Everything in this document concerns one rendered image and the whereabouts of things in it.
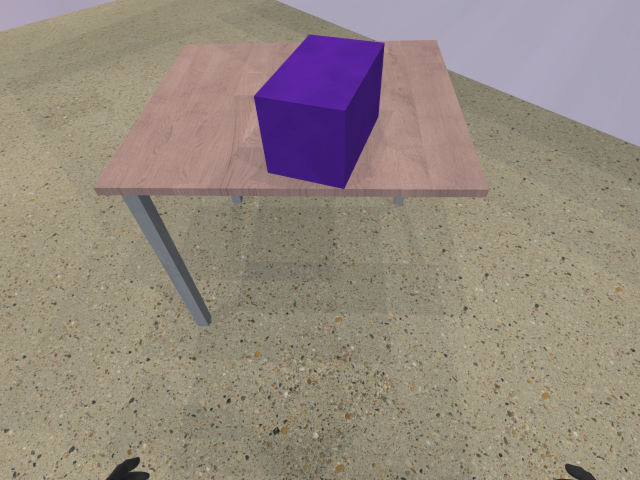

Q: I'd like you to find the left robot hand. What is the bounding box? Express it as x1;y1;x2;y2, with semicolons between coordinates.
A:
106;457;150;480

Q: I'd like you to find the table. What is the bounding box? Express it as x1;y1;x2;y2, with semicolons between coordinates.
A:
93;40;489;326

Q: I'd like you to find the carton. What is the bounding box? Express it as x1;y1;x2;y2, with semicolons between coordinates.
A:
254;34;385;189

